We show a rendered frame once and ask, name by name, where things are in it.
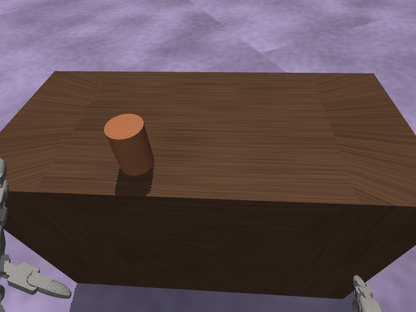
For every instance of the right robot hand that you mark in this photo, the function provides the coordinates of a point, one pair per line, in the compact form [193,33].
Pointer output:
[363,294]

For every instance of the can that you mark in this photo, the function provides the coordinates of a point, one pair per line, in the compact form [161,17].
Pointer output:
[129,141]

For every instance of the left robot hand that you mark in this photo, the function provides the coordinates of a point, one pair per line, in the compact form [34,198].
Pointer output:
[25,277]

